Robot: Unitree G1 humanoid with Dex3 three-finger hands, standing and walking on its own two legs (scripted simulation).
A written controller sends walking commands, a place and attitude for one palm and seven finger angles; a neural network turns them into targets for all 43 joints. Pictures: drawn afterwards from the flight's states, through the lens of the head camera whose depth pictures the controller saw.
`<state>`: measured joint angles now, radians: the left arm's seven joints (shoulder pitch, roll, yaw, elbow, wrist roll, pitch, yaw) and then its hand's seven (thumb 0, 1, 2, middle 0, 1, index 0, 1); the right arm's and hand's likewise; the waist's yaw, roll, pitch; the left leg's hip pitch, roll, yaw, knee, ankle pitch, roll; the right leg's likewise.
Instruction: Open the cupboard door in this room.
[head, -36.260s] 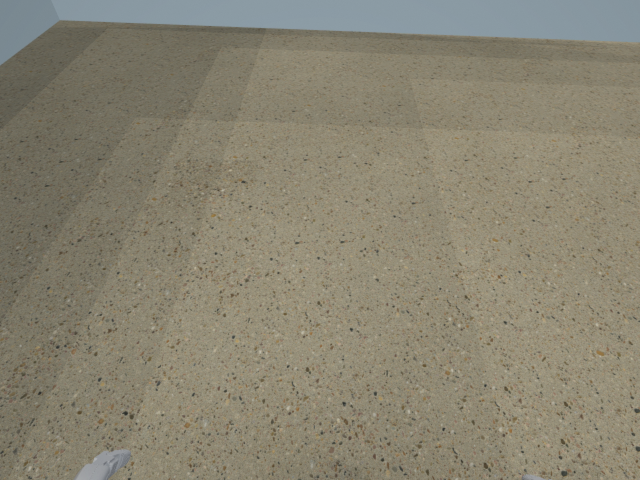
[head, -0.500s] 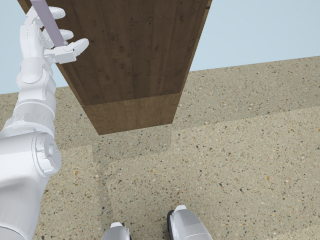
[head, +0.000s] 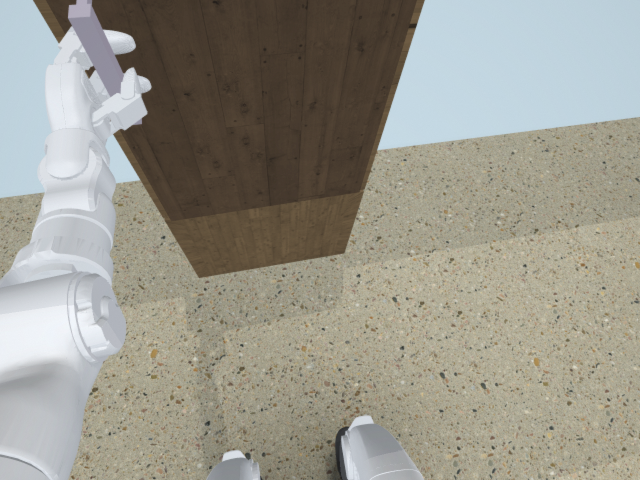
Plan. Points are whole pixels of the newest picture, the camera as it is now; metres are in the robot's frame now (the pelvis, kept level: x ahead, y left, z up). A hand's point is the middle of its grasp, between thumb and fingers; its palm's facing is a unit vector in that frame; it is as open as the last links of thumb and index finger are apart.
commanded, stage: pull the door open along its arc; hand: left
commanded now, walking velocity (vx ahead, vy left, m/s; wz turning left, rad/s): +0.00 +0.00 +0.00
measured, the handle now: (110, 61) +0.60 +0.17 +0.11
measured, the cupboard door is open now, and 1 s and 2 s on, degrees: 1 42 37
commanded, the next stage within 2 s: open thumb and fingers to let go in 0.96 s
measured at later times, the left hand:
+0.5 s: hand (170, 171) +0.44 +0.11 +0.10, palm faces +0.20 -0.97 +0.09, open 6.0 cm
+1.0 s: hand (286, 266) +0.32 +0.00 +0.11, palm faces +0.28 -0.96 -0.07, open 6.0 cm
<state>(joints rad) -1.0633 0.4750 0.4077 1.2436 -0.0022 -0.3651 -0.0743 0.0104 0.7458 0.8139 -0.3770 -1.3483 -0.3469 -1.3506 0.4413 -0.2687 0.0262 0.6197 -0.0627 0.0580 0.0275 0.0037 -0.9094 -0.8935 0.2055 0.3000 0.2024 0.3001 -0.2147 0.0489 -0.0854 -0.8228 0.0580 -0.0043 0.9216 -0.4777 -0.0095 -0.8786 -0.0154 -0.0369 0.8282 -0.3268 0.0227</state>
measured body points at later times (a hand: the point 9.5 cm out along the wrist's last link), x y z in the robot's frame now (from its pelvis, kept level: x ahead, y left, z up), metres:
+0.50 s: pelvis +0.01 +0.00 +0.02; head +0.08 -0.01 +0.46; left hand +0.43 +0.16 +0.10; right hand +0.07 -0.25 -0.10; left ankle -0.03 +0.12 -0.69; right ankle +0.03 -0.14 -0.69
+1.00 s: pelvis +0.01 -0.04 +0.03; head +0.03 -0.06 +0.48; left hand +0.30 +0.05 +0.11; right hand +0.20 -0.23 -0.07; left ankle -0.03 +0.12 -0.69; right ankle +0.03 -0.14 -0.69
